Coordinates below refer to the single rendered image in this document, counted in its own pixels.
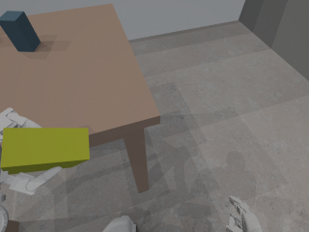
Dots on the sponge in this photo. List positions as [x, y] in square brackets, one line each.
[39, 149]

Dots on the robot right hand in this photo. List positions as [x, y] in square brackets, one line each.
[248, 222]

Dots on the robot left hand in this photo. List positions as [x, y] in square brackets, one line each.
[22, 182]

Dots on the table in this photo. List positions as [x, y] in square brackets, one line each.
[83, 75]

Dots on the left robot thigh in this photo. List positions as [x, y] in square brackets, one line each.
[120, 224]

